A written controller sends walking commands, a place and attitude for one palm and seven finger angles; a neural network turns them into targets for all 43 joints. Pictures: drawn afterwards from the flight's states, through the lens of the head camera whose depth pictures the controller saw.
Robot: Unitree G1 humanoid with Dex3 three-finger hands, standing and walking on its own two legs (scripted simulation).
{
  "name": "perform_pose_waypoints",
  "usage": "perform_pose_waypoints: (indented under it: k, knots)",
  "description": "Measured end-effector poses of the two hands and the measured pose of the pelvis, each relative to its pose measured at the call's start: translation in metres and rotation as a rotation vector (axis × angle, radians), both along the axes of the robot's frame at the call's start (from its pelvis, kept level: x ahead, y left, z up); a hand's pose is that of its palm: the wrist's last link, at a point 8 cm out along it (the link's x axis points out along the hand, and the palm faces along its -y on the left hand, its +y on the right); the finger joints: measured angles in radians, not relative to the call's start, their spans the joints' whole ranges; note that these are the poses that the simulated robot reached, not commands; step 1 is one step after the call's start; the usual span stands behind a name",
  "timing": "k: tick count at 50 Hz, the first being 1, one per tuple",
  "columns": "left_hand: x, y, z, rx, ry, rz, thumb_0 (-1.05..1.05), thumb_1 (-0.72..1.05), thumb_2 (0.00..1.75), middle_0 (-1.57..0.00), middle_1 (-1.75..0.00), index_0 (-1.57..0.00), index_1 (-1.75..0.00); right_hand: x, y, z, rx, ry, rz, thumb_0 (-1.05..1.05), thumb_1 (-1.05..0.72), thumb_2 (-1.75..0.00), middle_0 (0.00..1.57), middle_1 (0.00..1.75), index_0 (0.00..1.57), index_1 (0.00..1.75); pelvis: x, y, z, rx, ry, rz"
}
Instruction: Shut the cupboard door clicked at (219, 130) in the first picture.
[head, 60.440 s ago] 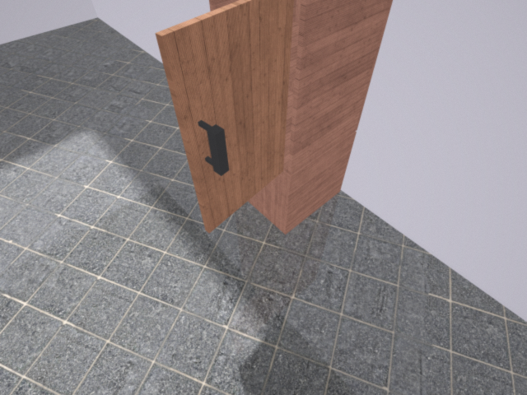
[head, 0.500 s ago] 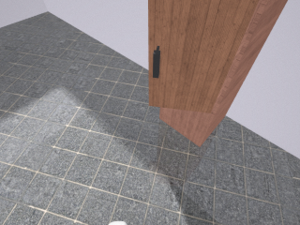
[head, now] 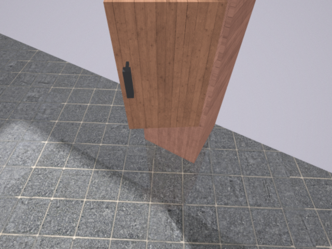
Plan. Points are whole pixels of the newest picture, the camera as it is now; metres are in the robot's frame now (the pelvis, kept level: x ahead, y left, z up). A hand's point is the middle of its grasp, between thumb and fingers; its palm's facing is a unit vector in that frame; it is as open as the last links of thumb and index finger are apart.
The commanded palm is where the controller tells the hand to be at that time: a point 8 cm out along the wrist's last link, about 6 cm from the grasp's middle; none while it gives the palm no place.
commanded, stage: take the last steps up to it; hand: left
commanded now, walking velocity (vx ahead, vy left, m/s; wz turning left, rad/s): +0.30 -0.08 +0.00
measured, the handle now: (129, 79) +0.68 +0.15 -0.01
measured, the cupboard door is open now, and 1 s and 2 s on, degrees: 33 33 33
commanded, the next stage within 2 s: come to a stop and stand still in 0.48 s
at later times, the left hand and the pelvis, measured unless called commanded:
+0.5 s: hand out of the picture +0.11 +0.14 -0.20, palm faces +0.09 -0.99 -0.12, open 7.3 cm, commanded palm none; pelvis +0.16 -0.02 -0.01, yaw +1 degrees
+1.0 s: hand (128, 198) +0.30 +0.12 -0.17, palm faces +0.08 -0.97 -0.22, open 7.3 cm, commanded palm none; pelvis +0.23 -0.06 +0.00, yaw +4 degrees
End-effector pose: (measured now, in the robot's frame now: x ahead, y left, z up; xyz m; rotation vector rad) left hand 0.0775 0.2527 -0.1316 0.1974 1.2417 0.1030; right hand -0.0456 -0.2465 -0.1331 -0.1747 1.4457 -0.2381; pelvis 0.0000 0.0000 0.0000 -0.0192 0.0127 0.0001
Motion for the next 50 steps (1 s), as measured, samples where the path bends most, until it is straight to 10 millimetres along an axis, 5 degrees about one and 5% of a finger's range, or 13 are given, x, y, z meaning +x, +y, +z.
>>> perform_pose_waypoints:
  k: [3,6,13,20,23,31,38,44,50]
  knots:
    - [0.029,-0.019,-0.004,0.018,-0.078,-0.007,0.01,0.91,0.90,-0.20,-0.30,-0.20,-0.30,-0.006,-0.020,-0.016,0.018,0.068,-0.022,0.00,-0.90,-0.89,0.20,0.30,0.20,0.30,0.016,-0.018,-0.013,0.009,-0.010,0.005]
    - [0.035,-0.036,0.000,0.014,-0.090,0.024,0.00,0.91,0.90,-0.20,-0.30,-0.20,-0.30,0.015,-0.033,-0.016,0.025,0.085,-0.011,0.01,-0.91,-0.90,0.20,0.30,0.20,0.30,0.031,-0.026,-0.008,-0.001,-0.020,0.023]
    - [0.018,-0.061,-0.007,-0.022,0.045,0.089,0.00,0.93,0.90,-0.20,-0.30,-0.21,-0.30,0.124,-0.036,0.000,0.031,-0.092,0.051,0.01,-0.91,-0.90,0.19,0.30,0.19,0.30,0.074,-0.038,0.003,-0.003,-0.009,0.039]
    - [0.007,-0.068,-0.031,-0.084,0.190,0.167,0.01,0.92,0.90,-0.20,-0.30,-0.21,-0.30,0.235,-0.010,0.000,0.039,-0.218,0.141,0.00,-0.91,-0.90,0.19,0.30,0.19,0.30,0.128,-0.030,-0.007,-0.034,-0.015,0.053]
    - [0.014,-0.066,-0.040,-0.098,0.245,0.177,0.01,0.92,0.90,-0.20,-0.30,-0.20,-0.30,0.268,0.002,-0.002,0.032,-0.265,0.161,0.00,-0.91,-0.90,0.19,0.30,0.20,0.30,0.149,-0.023,-0.014,-0.011,-0.022,0.037]
    - [0.101,-0.056,-0.019,-0.070,0.151,0.141,0.01,0.92,0.90,-0.20,-0.30,-0.20,-0.30,0.281,-0.007,0.008,0.006,-0.189,0.130,-0.01,-0.94,-0.89,0.20,0.30,0.20,0.30,0.189,-0.024,0.004,-0.003,-0.020,0.037]
    - [0.174,-0.065,-0.014,-0.011,0.039,0.122,0.00,0.92,0.90,-0.20,-0.30,-0.20,-0.30,0.278,-0.021,-0.009,0.056,-0.061,0.085,0.00,-0.92,-0.90,0.20,0.30,0.20,0.30,0.222,-0.048,-0.001,0.026,-0.037,0.044]
    - [0.201,-0.082,-0.013,0.020,0.043,0.087,0.00,0.92,0.90,-0.20,-0.30,-0.20,-0.30,0.294,-0.037,-0.026,0.090,-0.044,0.036,0.00,-0.91,-0.90,0.20,0.30,0.20,0.30,0.236,-0.063,-0.008,0.023,-0.025,0.055]
    - [0.207,-0.081,-0.012,0.011,0.009,0.114,0.00,0.91,0.90,-0.20,-0.30,-0.21,-0.30,0.309,-0.045,-0.015,0.051,-0.049,0.080,0.00,-0.91,-0.90,0.19,0.30,0.20,0.30,0.227,-0.059,-0.004,0.030,-0.008,0.067]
